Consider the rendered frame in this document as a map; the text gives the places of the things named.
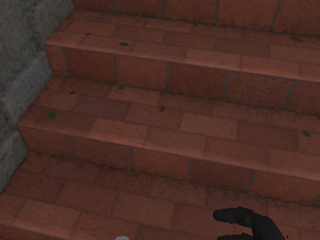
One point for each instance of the right robot hand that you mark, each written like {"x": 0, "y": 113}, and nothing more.
{"x": 263, "y": 228}

